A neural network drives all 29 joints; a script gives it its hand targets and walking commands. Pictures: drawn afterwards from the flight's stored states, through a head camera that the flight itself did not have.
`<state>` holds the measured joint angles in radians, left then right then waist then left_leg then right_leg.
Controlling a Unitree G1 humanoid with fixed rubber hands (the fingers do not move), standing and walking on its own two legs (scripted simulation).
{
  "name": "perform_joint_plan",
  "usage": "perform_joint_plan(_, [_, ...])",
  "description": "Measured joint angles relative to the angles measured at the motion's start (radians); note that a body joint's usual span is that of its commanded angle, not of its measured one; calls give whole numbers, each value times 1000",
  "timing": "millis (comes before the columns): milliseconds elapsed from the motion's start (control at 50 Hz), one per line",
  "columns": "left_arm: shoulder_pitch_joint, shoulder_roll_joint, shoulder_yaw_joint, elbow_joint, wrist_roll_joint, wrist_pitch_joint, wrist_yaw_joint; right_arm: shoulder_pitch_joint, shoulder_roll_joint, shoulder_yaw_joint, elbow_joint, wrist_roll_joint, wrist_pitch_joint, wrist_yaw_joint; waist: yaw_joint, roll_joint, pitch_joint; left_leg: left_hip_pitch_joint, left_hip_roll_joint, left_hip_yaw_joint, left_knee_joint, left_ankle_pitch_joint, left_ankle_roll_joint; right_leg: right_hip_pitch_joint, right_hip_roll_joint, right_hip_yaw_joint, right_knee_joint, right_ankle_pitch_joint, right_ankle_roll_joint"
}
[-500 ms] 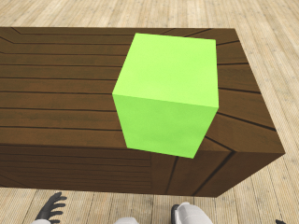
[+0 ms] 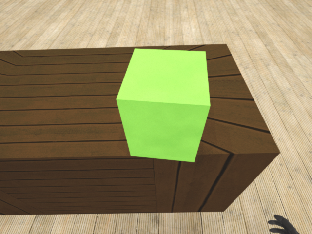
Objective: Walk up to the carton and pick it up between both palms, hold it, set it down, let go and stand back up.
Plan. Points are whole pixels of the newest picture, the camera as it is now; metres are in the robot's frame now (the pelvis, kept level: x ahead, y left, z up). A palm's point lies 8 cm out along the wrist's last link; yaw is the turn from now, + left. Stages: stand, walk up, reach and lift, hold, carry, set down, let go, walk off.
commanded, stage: walk up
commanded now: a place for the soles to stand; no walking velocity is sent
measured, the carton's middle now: (165, 107) +0.44 +0.00 +0.07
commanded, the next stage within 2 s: reach and lift in 1.72 s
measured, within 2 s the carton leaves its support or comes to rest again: neither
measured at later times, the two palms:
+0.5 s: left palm out of the picture +0.14 +0.30 -0.09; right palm out of the picture +0.09 -0.33 -0.08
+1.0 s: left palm out of the picture +0.09 +0.31 -0.09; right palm out of the picture +0.09 -0.32 -0.09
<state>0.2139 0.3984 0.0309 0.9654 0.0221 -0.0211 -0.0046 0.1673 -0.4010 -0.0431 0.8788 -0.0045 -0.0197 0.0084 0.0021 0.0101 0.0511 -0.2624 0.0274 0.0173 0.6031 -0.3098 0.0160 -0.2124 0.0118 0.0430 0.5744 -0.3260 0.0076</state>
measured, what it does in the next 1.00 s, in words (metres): stands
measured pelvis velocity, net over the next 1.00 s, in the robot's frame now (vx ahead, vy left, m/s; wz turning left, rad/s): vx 0.01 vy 0.00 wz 0.00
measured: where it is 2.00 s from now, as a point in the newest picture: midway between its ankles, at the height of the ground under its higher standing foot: outside the picture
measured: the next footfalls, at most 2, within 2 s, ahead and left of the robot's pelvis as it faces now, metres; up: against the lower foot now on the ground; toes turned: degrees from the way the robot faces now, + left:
none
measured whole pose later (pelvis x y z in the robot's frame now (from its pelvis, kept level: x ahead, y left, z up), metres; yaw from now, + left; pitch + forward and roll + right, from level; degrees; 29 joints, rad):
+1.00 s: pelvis +0.01 +0.00 +0.02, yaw +0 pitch -2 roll +0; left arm 0.10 0.39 0.01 1.08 0.01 -0.04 0.01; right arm 0.10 -0.41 -0.04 1.06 -0.02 0.01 0.02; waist -0.01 0.01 0.07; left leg -0.15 0.01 0.02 0.38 -0.19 0.00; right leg -0.11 -0.01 0.04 0.36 -0.22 0.02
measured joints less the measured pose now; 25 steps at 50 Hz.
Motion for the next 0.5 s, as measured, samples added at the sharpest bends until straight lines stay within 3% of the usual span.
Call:
perform_joint_plan(40, [-24,1,-4,0,-14,-3,-2,6,6,7,26,-1,-11,0,-2,-3,9,14,-10,7,-28,50,-9,3,-11,6,-2,4,5])
perform_joint_plan(240, [-89,11,-15,26,-13,-5,-9,28,3,19,111,-7,-16,7,-31,-21,-25,52,-24,11,-125,59,-12,31,-25,10,-84,33,6])
perform_joint_plan(500, [-168,-4,-29,67,-26,1,2,-39,-7,22,145,-1,-15,-4,-30,-36,8,91,-15,10,-171,78,-19,70,-17,8,-131,54,3])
